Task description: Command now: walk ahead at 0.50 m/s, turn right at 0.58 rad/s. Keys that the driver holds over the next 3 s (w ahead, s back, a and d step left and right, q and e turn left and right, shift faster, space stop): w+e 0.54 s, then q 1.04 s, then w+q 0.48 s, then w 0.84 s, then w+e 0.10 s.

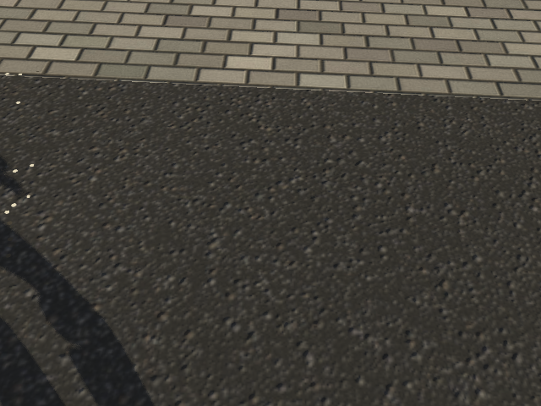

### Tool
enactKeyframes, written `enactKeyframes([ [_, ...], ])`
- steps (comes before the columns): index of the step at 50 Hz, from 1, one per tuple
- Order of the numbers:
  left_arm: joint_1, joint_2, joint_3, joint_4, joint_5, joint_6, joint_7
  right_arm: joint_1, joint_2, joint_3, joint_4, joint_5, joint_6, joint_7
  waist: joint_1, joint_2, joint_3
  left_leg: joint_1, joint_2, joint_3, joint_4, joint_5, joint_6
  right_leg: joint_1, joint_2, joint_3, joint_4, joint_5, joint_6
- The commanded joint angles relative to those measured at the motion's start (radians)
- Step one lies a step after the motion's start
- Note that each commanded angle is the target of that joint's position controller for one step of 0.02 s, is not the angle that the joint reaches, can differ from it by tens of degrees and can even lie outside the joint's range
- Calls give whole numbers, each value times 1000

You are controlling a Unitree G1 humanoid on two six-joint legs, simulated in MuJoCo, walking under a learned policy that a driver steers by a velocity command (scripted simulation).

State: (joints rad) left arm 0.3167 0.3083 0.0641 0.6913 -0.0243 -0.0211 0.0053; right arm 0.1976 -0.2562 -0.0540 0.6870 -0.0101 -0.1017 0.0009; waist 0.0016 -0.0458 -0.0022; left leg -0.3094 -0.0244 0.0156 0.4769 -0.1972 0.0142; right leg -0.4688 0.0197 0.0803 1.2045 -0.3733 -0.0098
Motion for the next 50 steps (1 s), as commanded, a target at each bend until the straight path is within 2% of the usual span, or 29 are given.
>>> enactKeyframes([
  [1,-59,62,24,-113,-5,-9,-9,46,-100,-28,-20,1,-7,-5,-29,175,14,207,266,-262,-265,48,155,-261,-106,26,-9,67,12],
  [5,-121,32,11,-138,5,0,-15,54,-154,-45,24,2,-10,-6,-29,132,24,215,287,-133,-306,201,180,-294,-126,13,-154,172,35],
  [10,-256,13,-1,-164,2,-13,-43,76,-192,-51,65,13,4,-12,-74,112,49,250,267,27,-303,253,140,-223,-112,-54,-427,380,14],
  [14,-323,30,5,-201,-2,-11,-63,109,-231,-63,95,34,22,-10,-77,117,75,341,303,84,-259,362,112,-181,-87,-107,-542,299,-36],
  [16,-271,65,25,-201,7,-5,-64,104,-263,-74,96,43,33,-15,-30,145,26,374,302,131,-123,700,91,-58,-24,-165,-566,195,-79],
  [17,-166,98,45,-178,9,-1,-61,96,-273,-77,95,47,41,-18,37,142,-33,360,284,162,32,835,74,87,21,-191,-606,192,-110],
  [18,10,152,78,-129,5,5,-49,101,-249,-67,91,44,42,-23,123,112,-122,242,247,187,256,808,43,351,56,-181,-652,252,-149],
  [19,135,238,101,-103,-5,15,-26,138,-158,-35,66,-4,36,-20,135,-85,-212,-59,181,187,596,197,-3,659,-142,119,-644,313,-221],
  [20,82,301,97,-141,-7,-2,-32,174,-96,-4,1,-5,5,-7,49,-268,-372,-405,-17,8,901,-403,-44,890,-352,720,-837,39,-426],
  [21,93,207,73,-145,0,-15,-40,57,-199,-28,-6,31,-24,6,125,-103,-349,-511,40,-124,943,-337,-27,860,-342,697,-913,-35,-374],
  [22,63,171,60,-133,7,-27,-39,-6,-202,-26,-30,52,-38,10,110,-73,-209,-542,73,-103,895,-249,-8,736,-309,561,-916,21,-335],
  [23,0,151,52,-136,8,-33,-37,-8,-183,-21,-21,34,-41,2,58,32,-124,-488,115,-103,807,-174,-10,575,-267,454,-916,140,-304],
  [24,-58,123,43,-144,12,-35,-34,-1,-189,-27,-13,10,-35,-5,19,33,-87,-417,142,-106,723,-135,-19,459,-230,373,-924,249,-286],
  [25,-89,116,37,-154,23,-36,-30,18,-189,-30,-9,4,-24,-3,-11,3,-69,-357,153,-108,693,-109,-27,378,-207,337,-945,312,-283],
  [28,-98,113,34,-134,23,-44,-15,26,-156,-23,4,-6,4,-4,-32,4,-42,-317,141,-73,586,-52,-70,270,-184,236,-969,527,-292],
  [30,-87,112,31,-105,27,-43,-1,-10,-120,-9,4,-11,9,-2,-21,4,-24,-296,132,-48,451,57,-90,239,-152,120,-951,732,-260],
  [33,-45,104,24,-60,26,-36,9,-95,-81,11,2,-1,0,14,33,-19,-34,-186,93,-18,226,317,-72,223,-106,17,-929,751,-194],
  [36,-22,109,20,-21,33,-36,7,-124,-102,6,-1,15,-1,30,52,-27,-33,-161,78,-36,131,379,-37,292,-155,29,-912,686,-183],
  [38,-33,109,20,-2,35,-34,5,-131,-122,-3,-12,11,0,40,46,-26,-25,-177,69,-46,100,286,-4,356,-189,40,-862,701,-176],
  [40,-60,122,26,8,28,-25,10,-93,-152,-17,-15,5,3,46,14,-29,-29,-156,42,-34,62,185,28,403,-199,39,-766,762,-157],
  [41,-80,122,27,5,21,-18,18,-26,-172,-29,0,0,3,46,-24,-19,-53,-77,17,-13,9,219,47,404,-167,17,-662,815,-132],
  [42,-55,115,26,-5,31,-15,26,33,-231,-49,1,-3,2,41,-36,53,-113,56,69,-88,2,545,86,359,-95,-30,-486,730,-80],
  [43,32,82,14,-31,51,-22,28,74,-297,-58,-20,-18,6,36,0,220,-230,333,265,-367,36,879,240,111,35,-80,-149,311,3],
  [44,57,61,0,-27,53,-18,21,106,-234,-44,-17,-13,22,30,-16,328,-339,478,389,-620,-39,897,378,-77,122,-26,59,-280,53],
  [45,44,114,11,-24,29,-8,12,76,-200,-35,-36,5,34,29,-25,215,-337,435,368,-614,-71,616,352,-124,61,60,138,-256,50],
  [46,-29,113,13,-35,15,6,13,22,-179,-33,-56,14,49,22,-28,139,-250,340,321,-542,-90,384,305,-164,29,48,152,-198,51],
  [47,-74,107,14,-42,19,22,18,-16,-166,-27,-66,19,64,16,-18,78,-156,204,284,-483,-133,241,264,-174,2,35,85,-156,51],
  [48,-96,109,19,-51,27,35,27,-41,-163,-25,-75,17,74,8,-3,76,-111,98,251,-452,-167,127,234,-136,-23,33,-5,-113,50],
  [50,-86,66,11,-51,31,42,34,-69,-180,-35,-88,3,95,0,19,152,-75,-19,168,-392,-201,54,201,-39,0,-9,-181,-66,61],
])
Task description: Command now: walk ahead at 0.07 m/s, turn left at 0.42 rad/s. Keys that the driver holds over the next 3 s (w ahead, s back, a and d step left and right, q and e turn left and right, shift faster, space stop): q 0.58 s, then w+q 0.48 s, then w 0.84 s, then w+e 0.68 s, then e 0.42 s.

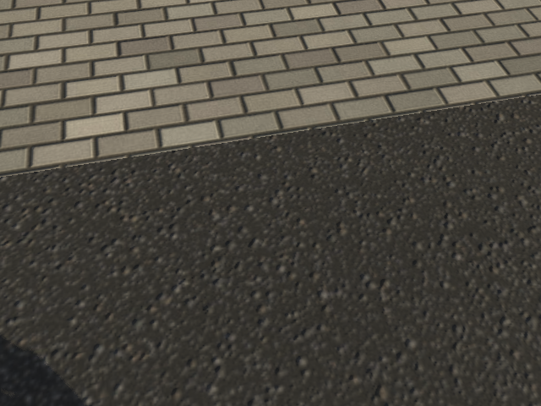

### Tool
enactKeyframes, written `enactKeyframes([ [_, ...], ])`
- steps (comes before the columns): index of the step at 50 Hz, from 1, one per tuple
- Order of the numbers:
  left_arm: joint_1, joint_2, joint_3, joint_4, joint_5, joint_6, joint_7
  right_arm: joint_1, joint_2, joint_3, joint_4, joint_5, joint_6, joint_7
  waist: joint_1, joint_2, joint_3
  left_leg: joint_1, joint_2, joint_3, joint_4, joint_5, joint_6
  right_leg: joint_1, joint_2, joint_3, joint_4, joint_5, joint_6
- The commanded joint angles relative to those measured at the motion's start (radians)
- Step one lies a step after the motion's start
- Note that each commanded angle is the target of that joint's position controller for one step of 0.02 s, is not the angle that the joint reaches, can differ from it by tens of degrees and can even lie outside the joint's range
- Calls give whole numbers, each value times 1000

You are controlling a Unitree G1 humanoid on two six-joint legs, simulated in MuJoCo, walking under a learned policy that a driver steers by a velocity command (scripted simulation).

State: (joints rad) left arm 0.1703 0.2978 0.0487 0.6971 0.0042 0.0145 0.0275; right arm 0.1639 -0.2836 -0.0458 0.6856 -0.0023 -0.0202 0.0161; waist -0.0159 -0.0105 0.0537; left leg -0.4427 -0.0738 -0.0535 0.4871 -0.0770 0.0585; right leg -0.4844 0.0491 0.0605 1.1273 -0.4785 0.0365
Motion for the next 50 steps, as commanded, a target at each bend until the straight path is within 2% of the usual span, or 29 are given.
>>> enactKeyframes([
  [1,69,66,24,-51,4,3,14,-28,-160,-49,-89,-8,19,-21,34,141,-147,112,207,-314,-209,-53,160,4,-20,5,-154,49,22],
  [4,58,63,22,-43,4,-6,15,-20,-177,-63,-97,4,27,-36,19,145,-192,124,201,-330,-193,-101,158,55,-16,22,-280,116,33],
  [9,26,74,31,-50,-6,-27,2,-13,-180,-71,-107,10,53,-42,0,172,-178,143,195,-422,-175,-203,134,106,-3,32,-456,150,18],
  [11,63,72,38,-36,-10,-40,-6,-29,-174,-70,-113,20,64,-45,30,174,-165,121,166,-427,-139,-209,104,202,2,9,-631,236,-9],
  [12,85,95,48,-30,-6,-43,-6,-11,-158,-67,-111,24,67,-46,37,153,-162,75,130,-406,-99,-253,69,284,-45,31,-717,273,-34],
  [13,110,165,64,-39,14,-41,0,17,-113,-54,-114,20,67,-44,26,10,-175,-30,56,-310,78,-407,13,377,-245,200,-790,250,-108],
  [14,76,230,80,-34,48,-32,-1,-11,-113,-60,-152,28,55,-41,3,-296,-105,-190,-90,-81,311,-503,-41,307,-405,438,-871,358,-250],
  [15,17,173,66,-69,56,-38,1,20,-187,-83,-128,7,44,-40,1,-220,-108,-182,-18,-110,531,-494,-78,275,-441,442,-857,425,-293],
  [16,-38,122,51,-85,41,-39,9,52,-204,-95,-98,15,49,-37,-22,-143,-106,-178,-11,-104,619,-436,-92,270,-389,336,-828,466,-258],
  [17,-69,99,44,-94,23,-39,12,82,-181,-93,-69,17,62,-42,-30,-102,-100,-180,-5,-86,678,-389,-113,284,-328,243,-807,484,-219],
  [18,-75,89,40,-94,9,-38,16,90,-161,-88,-65,14,72,-45,-21,-99,-91,-209,4,-80,736,-348,-130,308,-312,198,-795,515,-212],
  [20,-49,89,37,-88,10,-28,22,58,-121,-74,-84,24,79,-41,2,-112,-77,-218,21,-30,730,-307,-154,323,-278,107,-796,577,-219],
  [22,-1,103,43,-76,15,-16,28,-11,-103,-63,-118,31,77,-37,45,-143,-84,-244,47,-3,629,-290,-173,408,-289,84,-791,601,-237],
  [25,17,142,60,-67,12,-6,27,-44,-83,-50,-147,26,75,-23,67,-166,-117,-163,88,29,476,-323,-174,445,-326,55,-778,633,-253],
  [29,-1,176,76,-62,-4,-4,10,-33,-100,-53,-159,25,80,-7,64,-188,-129,-6,87,99,293,-326,-138,397,-355,8,-760,672,-253],
  [31,6,190,84,-52,-22,-7,2,-16,-100,-55,-159,28,86,1,54,-180,-133,63,80,124,177,-288,-94,369,-366,3,-769,456,-232],
  [32,-7,190,84,-48,-34,-9,-1,19,-96,-58,-146,28,86,5,27,-168,-128,142,67,145,80,-232,-62,317,-358,-14,-756,328,-208],
  [33,-6,164,77,-39,-38,-12,-3,83,-104,-67,-117,30,83,5,0,-144,-130,262,41,157,5,-216,-28,235,-332,-47,-709,197,-175],
  [34,8,107,62,-29,-26,-17,-9,188,-132,-83,-76,39,77,-1,-31,-44,-149,439,58,87,-46,-235,14,93,-282,-123,-559,49,-118],
  [35,-33,18,32,-63,17,-23,-21,284,-233,-106,-67,39,65,-15,-54,248,-137,587,320,-306,-122,-246,116,-205,-162,-230,-150,-178,-21],
  [36,-130,56,43,-132,3,-49,-19,278,-289,-106,-99,4,24,-1,-88,300,-116,520,455,-679,-258,-475,298,-426,-50,-54,-9,-183,-11],
  [37,-183,127,62,-136,-24,-67,-24,234,-213,-84,-101,-5,-3,4,-86,205,-43,490,435,-623,-309,-564,282,-457,-101,11,34,-84,-33],
  [38,-164,151,71,-124,-30,-80,-29,192,-173,-68,-98,3,-17,-2,-49,187,-1,450,397,-543,-315,-561,240,-451,-119,15,3,35,-50],
  [39,-133,144,73,-93,-13,-87,-27,159,-153,-59,-106,12,-21,-9,-27,143,3,432,352,-469,-307,-490,205,-416,-136,14,-27,119,-44],
  [40,-116,140,74,-84,2,-95,-26,138,-147,-53,-105,15,-19,-17,-10,140,7,409,316,-409,-312,-402,187,-379,-138,13,-82,194,-31],
  [41,-112,126,72,-74,5,-102,-30,142,-142,-49,-106,7,-21,-24,-4,143,-3,392,285,-365,-319,-316,175,-335,-126,2,-109,263,-20],
  [42,-112,113,68,-66,4,-108,-33,153,-143,-49,-100,2,-25,-30,-4,133,-14,394,270,-330,-319,-235,171,-315,-113,-8,-150,320,-9],
  [45,-156,76,52,-62,1,-113,-37,195,-156,-54,-74,10,-30,-41,-22,116,-18,372,234,-256,-305,-123,151,-249,-81,-15,-338,434,17],
  [50,-275,63,36,-94,-17,-125,-58,265,-181,-66,-26,30,-24,-46,-68,134,17,322,235,-274,-273,-110,148,-142,-48,-6,-549,482,29],
])
Over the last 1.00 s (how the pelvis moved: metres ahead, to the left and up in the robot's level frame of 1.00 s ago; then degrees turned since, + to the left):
0.46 -0.12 -0.01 -15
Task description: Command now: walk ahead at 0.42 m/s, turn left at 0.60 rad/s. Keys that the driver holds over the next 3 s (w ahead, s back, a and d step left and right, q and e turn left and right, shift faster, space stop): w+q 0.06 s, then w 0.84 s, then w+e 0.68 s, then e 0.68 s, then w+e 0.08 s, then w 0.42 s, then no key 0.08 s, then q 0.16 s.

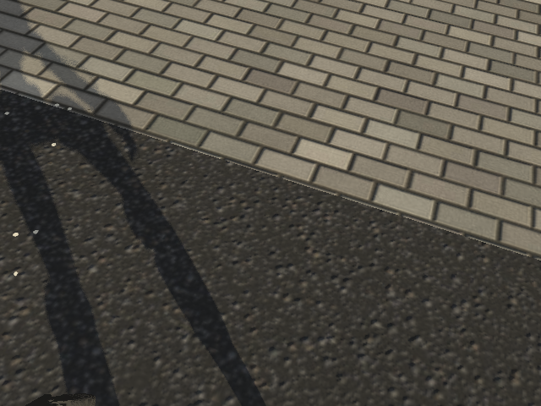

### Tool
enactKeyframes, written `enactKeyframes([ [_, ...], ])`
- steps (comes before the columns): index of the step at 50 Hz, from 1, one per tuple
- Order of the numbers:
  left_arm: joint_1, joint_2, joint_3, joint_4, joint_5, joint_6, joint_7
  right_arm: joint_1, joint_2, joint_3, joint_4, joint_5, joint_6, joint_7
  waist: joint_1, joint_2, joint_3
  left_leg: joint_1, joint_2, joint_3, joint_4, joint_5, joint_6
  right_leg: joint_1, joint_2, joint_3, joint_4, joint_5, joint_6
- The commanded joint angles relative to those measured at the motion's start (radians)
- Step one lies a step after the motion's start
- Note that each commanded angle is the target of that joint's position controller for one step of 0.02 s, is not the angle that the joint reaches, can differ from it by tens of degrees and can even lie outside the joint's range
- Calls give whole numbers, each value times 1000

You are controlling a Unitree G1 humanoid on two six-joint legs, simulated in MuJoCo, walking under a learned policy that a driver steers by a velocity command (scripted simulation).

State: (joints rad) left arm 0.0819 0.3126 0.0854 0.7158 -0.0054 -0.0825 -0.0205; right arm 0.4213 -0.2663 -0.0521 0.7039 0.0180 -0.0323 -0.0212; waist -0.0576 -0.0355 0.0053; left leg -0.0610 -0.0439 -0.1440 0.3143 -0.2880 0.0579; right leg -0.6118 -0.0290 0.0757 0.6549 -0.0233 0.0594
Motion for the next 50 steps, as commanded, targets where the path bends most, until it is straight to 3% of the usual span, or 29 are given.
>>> enactKeyframes([
  [1,-199,51,-2,-118,-10,-32,-15,15,-199,-60,-38,12,-10,-8,-28,157,69,-60,211,-199,-86,105,148,6,33,-17,-102,21,1],
  [5,-122,96,12,-104,-13,-48,-22,-3,-198,-63,-29,9,-1,-9,15,204,40,-31,242,-252,-12,222,120,162,38,-27,-156,-45,-43],
  [6,-55,109,21,-86,-8,-52,-18,-11,-183,-58,-28,6,1,-9,50,208,10,-28,223,-236,48,334,104,257,50,-51,-190,-48,-68],
  [7,47,138,36,-61,-1,-54,-11,-10,-150,-46,-29,-1,0,-5,99,191,-65,-50,165,-190,187,453,75,424,38,-54,-211,-46,-105],
  [8,214,186,45,-45,17,-55,-4,-16,-102,-25,-51,-17,0,-4,171,101,-226,-188,104,-137,467,336,38,706,-118,113,-181,-114,-180],
  [9,325,267,66,6,26,-43,-9,121,-21,-4,-65,12,-12,-6,114,-266,-361,-540,-58,-37,819,-185,-41,1011,-336,605,-291,-364,-344],
  [10,309,168,42,9,-2,-43,-17,108,-117,-20,-42,30,-22,-7,128,-215,-279,-671,-13,-78,957,-269,-47,962,-358,725,-387,-541,-343],
  [11,250,112,25,2,-7,-38,-11,-8,-171,-34,-51,31,-25,-3,143,-127,-134,-714,32,-61,982,-186,-39,836,-319,564,-392,-510,-307],
  [12,201,96,16,-5,3,-30,-6,-80,-165,-30,-65,17,-28,-3,129,-50,-66,-690,72,-20,962,-117,-35,720,-279,437,-397,-390,-287],
  [13,173,73,8,1,9,-24,-4,-131,-152,-30,-78,0,-35,2,113,-23,-12,-674,98,-4,906,-71,-33,624,-241,356,-419,-286,-284],
  [14,159,59,-1,2,19,-25,1,-134,-138,-30,-80,-3,-36,8,86,-44,-5,-629,125,4,866,-37,-31,566,-213,298,-441,-222,-275],
  [15,155,53,-3,7,17,-27,2,-123,-118,-26,-76,0,-34,13,73,-62,-4,-601,134,19,833,-24,-33,535,-197,265,-463,-182,-277],
  [17,166,67,-2,23,2,-33,5,-134,-83,-14,-79,-4,-29,19,63,-62,12,-600,147,50,754,-15,-45,492,-195,206,-499,-119,-297],
  [19,175,100,5,35,-6,-33,8,-200,-64,-1,-103,-15,-32,22,72,-43,38,-612,157,74,631,55,-61,466,-195,153,-529,-66,-306],
  [22,192,128,8,49,-13,-24,10,-294,-51,11,-121,-13,-45,34,101,-33,48,-547,141,107,426,223,-66,442,-160,57,-533,-1,-277],
  [25,256,148,9,78,-24,-14,9,-381,-62,10,-142,-2,-50,46,132,-29,53,-485,114,126,308,312,-63,469,-174,34,-516,13,-256],
  [28,290,164,12,102,-29,4,11,-422,-87,0,-165,2,-52,56,124,-33,61,-472,97,126,238,259,-28,564,-217,41,-471,66,-231],
  [30,279,179,14,106,-28,18,16,-340,-120,-18,-147,-3,-53,56,60,-38,10,-330,59,163,189,217,6,596,-205,8,-345,286,-202],
  [31,284,162,6,107,-23,22,18,-207,-158,-42,-106,-7,-51,50,-6,-23,-75,-140,34,185,173,213,34,560,-160,-34,-177,403,-177],
  [32,280,116,-16,85,-2,21,21,-30,-219,-64,-73,-13,-45,39,-83,39,-208,139,162,49,203,206,88,395,-113,-73,98,242,-139],
  [33,389,-3,-53,54,5,3,19,33,-322,-81,-61,-25,-40,37,-27,310,-335,440,415,-443,105,0,242,20,62,-100,480,-348,-67],
  [34,356,79,-37,70,-12,-15,13,46,-232,-58,-60,-12,-39,40,-58,271,-366,435,428,-616,-3,-115,256,-94,48,33,611,-538,-72],
  [35,275,136,-19,42,-37,-25,7,-26,-192,-42,-62,-10,-42,42,-45,215,-212,328,399,-467,-13,-99,216,-172,-7,23,643,-471,-84],
  [36,214,127,-23,30,-34,-29,8,-86,-169,-34,-68,-13,-43,43,-24,147,-130,199,353,-338,-24,3,194,-155,-52,-3,605,-384,-87],
  [37,184,116,-22,25,-17,-28,10,-135,-148,-28,-67,-20,-45,46,4,111,-71,85,316,-256,-50,104,183,-124,-80,-11,546,-325,-82],
  [39,213,90,-22,36,-10,-8,8,-181,-121,-21,-66,-28,-56,49,58,131,-49,-40,273,-164,-109,220,179,-21,-109,-5,482,-257,-70],
  [42,184,54,-31,28,0,16,12,-173,-141,-29,-35,-17,-74,45,75,108,-13,-102,262,-72,-167,314,199,-27,-113,-18,382,-183,-42],
  [45,74,38,-39,-2,5,13,8,-141,-158,-33,-5,-16,-70,35,46,85,26,-95,236,5,-190,329,178,-49,-105,-26,181,-11,-30],
  [50,-66,29,-50,-39,-14,4,-17,-68,-194,-41,53,-13,-65,27,-14,83,63,-26,255,108,-202,278,140,-6,-62,-54,-34,150,-57],
])
Over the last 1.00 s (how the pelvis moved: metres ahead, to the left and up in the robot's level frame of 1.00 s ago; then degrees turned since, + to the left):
0.10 0.04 0.02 36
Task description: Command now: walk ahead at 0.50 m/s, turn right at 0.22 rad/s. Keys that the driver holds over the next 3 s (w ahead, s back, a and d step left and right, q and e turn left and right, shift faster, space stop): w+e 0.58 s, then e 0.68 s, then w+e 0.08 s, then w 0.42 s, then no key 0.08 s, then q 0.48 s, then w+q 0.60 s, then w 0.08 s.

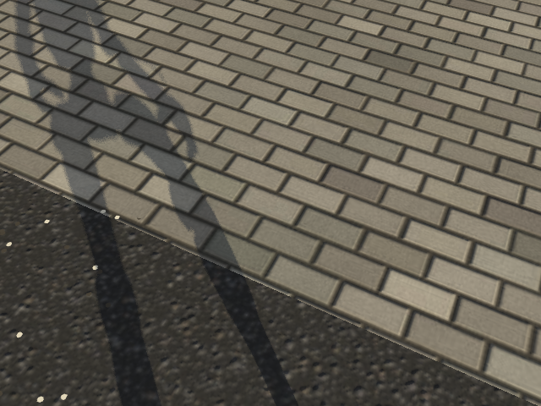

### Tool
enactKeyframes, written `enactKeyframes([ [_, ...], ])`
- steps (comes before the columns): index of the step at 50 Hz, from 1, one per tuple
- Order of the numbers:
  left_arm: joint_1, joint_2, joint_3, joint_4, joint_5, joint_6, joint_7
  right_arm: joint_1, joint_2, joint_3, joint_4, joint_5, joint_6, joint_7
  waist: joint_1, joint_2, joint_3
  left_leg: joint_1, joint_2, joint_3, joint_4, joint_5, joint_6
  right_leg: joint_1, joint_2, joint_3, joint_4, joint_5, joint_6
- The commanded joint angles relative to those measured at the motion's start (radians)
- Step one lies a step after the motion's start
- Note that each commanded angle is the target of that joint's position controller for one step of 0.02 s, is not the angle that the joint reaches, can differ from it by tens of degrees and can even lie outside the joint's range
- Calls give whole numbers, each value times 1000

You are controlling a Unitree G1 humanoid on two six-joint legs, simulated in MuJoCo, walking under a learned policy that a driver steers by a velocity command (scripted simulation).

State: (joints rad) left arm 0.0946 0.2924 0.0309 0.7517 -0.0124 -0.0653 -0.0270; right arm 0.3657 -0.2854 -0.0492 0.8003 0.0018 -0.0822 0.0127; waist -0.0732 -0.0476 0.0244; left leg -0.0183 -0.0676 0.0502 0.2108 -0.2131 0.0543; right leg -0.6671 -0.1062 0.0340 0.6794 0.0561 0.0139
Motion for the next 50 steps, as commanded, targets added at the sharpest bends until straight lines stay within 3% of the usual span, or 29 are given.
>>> enactKeyframes([
  [1,-101,53,5,-87,-10,-12,-15,0,-175,-46,-30,4,-11,-8,-5,92,53,-29,294,-77,-90,207,139,32,20,-6,-78,55,-23],
  [5,-129,71,12,-124,-6,-12,-37,4,-186,-55,-3,10,13,-18,8,99,50,120,338,-35,9,388,101,14,52,-26,-121,-104,-80],
  [7,-11,111,36,-107,0,-9,-37,-27,-206,-59,-12,7,29,-29,79,126,-43,131,314,17,198,756,65,204,123,-96,-131,-170,-118],
  [8,138,159,66,-67,-2,-5,-29,-29,-194,-53,-23,3,38,-38,149,107,-133,63,268,66,402,827,31,416,163,-109,-153,-144,-147],
  [9,303,246,95,-43,-6,3,-14,-8,-161,-35,-55,-21,35,-49,201,-16,-254,-183,219,88,727,533,-13,729,1,145,-138,-90,-216],
  [10,305,306,102,-45,-16,1,-18,102,-35,6,-83,-34,6,-27,105,-245,-357,-610,4,-11,1036,-321,-77,1044,-208,694,-266,-334,-401],
  [11,320,205,78,-55,-19,-1,-16,10,-132,-11,-77,-1,-26,-12,175,-129,-366,-723,42,-168,1124,-347,-59,1067,-207,755,-363,-450,-377],
  [12,275,178,70,-61,-10,-4,-11,-86,-167,-20,-112,30,-47,-3,179,-84,-227,-780,83,-159,1109,-255,-42,958,-180,618,-381,-383,-339],
  [13,222,171,69,-74,-5,-6,-8,-132,-155,-15,-123,21,-59,-9,152,20,-154,-757,123,-148,1048,-178,-37,826,-143,519,-386,-274,-317],
  [14,174,150,63,-87,0,-5,-5,-153,-155,-21,-127,-2,-61,-15,120,54,-100,-709,148,-143,968,-133,-46,705,-113,444,-400,-153,-307],
  [15,149,134,56,-101,12,-6,-1,-141,-154,-25,-131,-11,-53,-17,87,28,-91,-644,165,-152,933,-104,-54,628,-88,404,-420,-70,-306],
  [18,145,135,59,-105,4,-7,11,-125,-119,-20,-137,-20,-25,-18,58,5,-63,-601,166,-128,823,-75,-97,508,-57,326,-461,34,-320],
  [21,184,167,70,-88,-3,-3,31,-233,-87,-8,-170,-23,-17,-21,88,6,-21,-597,141,-111,619,108,-129,438,-6,253,-471,37,-285],
  [24,231,172,72,-70,-10,9,42,-343,-63,1,-193,-14,-27,-10,133,-16,-16,-501,89,-100,410,290,-132,399,36,227,-449,-43,-236],
  [28,288,165,73,-46,-18,23,48,-411,-97,-11,-216,3,-41,5,148,-33,-15,-463,63,-138,290,278,-111,493,-4,331,-373,-122,-215],
  [31,260,161,78,-53,-11,40,54,-339,-137,-33,-200,-6,-52,4,96,-74,-31,-370,48,-131,225,182,-60,563,1,388,-233,19,-173],
  [32,237,137,71,-67,-10,43,53,-259,-156,-43,-186,-19,-58,-3,49,-65,-89,-229,73,-124,177,261,-26,543,57,354,-113,97,-133],
  [33,224,88,53,-100,6,41,53,-130,-211,-57,-180,-40,-61,-11,-3,17,-242,40,234,-247,246,465,42,425,116,291,138,-36,-86],
  [34,409,22,33,-102,-6,37,52,-67,-257,-67,-160,-46,-39,-11,60,315,-394,388,502,-609,276,623,234,91,265,163,457,-698,-13],
  [35,444,127,48,-86,-10,38,52,-63,-190,-57,-167,-13,-23,-6,54,295,-411,358,541,-729,242,497,241,7,183,174,608,-736,10],
  [36,340,182,67,-95,-15,51,54,-111,-125,-39,-188,-11,-11,-11,27,201,-284,247,484,-574,225,484,201,-30,148,158,661,-663,34],
  [37,266,189,73,-112,-11,64,59,-167,-102,-28,-191,-16,2,-14,35,129,-198,124,430,-436,211,537,169,-23,118,114,646,-604,51],
  [38,233,182,78,-126,-2,76,62,-205,-92,-24,-184,-17,10,-15,54,119,-134,18,388,-354,195,583,158,-8,92,98,612,-570,61],
  [40,256,122,71,-131,-12,101,60,-246,-97,-25,-166,-25,15,-14,95,176,-78,-145,325,-224,124,555,146,89,68,48,519,-525,66],
  [42,235,83,61,-150,-9,111,60,-259,-121,-36,-148,-26,15,-18,95,200,-77,-165,334,-171,82,579,176,104,60,21,431,-485,75],
  [46,174,82,58,-179,-1,114,44,-288,-156,-50,-129,-10,34,-30,86,164,-127,-143,361,-84,58,512,185,172,32,6,256,-323,61],
  [50,91,99,64,-217,-1,123,22,-286,-186,-59,-108,4,51,-23,62,166,-93,-144,366,-23,61,354,161,239,38,-35,103,-286,28],
])
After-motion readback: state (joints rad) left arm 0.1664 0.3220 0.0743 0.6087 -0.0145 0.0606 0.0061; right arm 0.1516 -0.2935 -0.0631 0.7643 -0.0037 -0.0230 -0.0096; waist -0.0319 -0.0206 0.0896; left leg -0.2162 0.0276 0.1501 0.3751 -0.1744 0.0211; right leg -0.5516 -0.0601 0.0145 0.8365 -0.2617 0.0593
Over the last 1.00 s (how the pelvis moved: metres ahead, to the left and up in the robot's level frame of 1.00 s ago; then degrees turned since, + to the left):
0.52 0.07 0.00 7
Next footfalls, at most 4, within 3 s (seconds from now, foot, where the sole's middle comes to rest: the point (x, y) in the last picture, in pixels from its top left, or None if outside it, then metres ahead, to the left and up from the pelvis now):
0.16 right None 0.28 -0.14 -0.78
0.66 left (264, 362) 0.60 -0.01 -0.78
1.12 right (367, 395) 0.50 -0.25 -0.78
1.54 left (298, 333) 0.67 -0.10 -0.78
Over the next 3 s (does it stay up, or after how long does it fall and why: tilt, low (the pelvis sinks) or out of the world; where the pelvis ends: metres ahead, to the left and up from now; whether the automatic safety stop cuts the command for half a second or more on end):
stays up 0.89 -0.48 -0.01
